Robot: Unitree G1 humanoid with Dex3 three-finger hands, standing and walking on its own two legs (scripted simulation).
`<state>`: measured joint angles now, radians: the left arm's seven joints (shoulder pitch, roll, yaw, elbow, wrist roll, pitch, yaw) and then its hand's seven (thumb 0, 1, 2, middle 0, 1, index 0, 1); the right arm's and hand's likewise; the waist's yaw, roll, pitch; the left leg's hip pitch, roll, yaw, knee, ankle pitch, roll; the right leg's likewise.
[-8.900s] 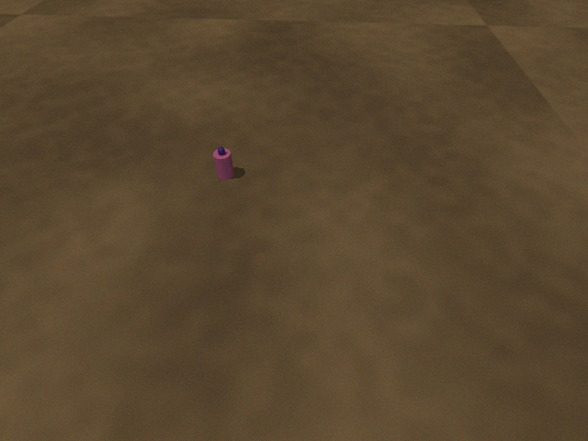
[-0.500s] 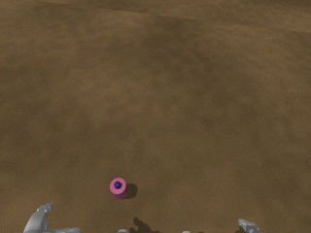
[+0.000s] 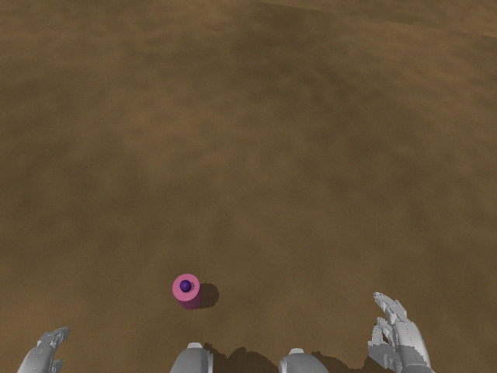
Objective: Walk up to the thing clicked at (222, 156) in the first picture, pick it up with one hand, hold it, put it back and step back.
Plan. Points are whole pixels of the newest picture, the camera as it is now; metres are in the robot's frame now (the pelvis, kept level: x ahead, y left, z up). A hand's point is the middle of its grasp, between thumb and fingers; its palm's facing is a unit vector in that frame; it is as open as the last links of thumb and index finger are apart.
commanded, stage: go down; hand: left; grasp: from the side
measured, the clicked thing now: (187, 290) +0.40 +0.18 -0.61
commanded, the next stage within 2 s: none
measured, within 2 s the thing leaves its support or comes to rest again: neither
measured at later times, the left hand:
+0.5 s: hand (74, 357) +0.18 +0.32 -0.18, palm faces +0.10 -0.94 -0.34, open 17.0 cm
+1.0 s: hand (82, 313) +0.27 +0.35 -0.25, palm faces +0.13 -0.95 -0.28, open 16.5 cm
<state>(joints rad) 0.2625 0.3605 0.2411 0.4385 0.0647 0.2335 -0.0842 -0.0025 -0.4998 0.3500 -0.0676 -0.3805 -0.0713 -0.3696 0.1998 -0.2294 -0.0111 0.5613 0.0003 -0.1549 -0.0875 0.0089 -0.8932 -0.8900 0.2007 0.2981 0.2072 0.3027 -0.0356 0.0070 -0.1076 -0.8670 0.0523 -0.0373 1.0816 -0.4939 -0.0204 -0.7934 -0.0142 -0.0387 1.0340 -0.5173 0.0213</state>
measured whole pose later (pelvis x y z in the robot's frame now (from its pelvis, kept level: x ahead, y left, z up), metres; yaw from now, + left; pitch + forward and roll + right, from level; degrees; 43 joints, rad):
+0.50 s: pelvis -0.03 +0.00 -0.08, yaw -1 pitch +25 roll -3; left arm 0.12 0.45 0.40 0.55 -0.01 -0.06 -0.19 -0.01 -0.50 0.15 -0.08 -0.17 -0.08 -0.17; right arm 0.17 -0.26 -0.02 0.56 -0.02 -0.22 -0.06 0.01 -0.94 -0.90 0.20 0.30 0.21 0.30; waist -0.03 -0.01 -0.15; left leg -1.29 0.05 -0.05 1.43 -0.58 -0.02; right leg -1.21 -0.02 -0.03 1.40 -0.62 0.02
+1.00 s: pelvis -0.07 -0.01 -0.20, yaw -3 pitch +33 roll -4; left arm -0.29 0.65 0.64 0.87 -0.09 -0.36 -0.46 -0.01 -0.36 0.18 -0.04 -0.16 -0.03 -0.15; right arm 0.10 -0.30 0.01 0.67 -0.03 -0.15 -0.03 0.01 -0.89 -0.89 0.20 0.30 0.21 0.30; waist -0.02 -0.02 -0.15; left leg -1.81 0.05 -0.10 1.88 -0.65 -0.04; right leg -1.73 0.00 -0.05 1.85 -0.69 0.01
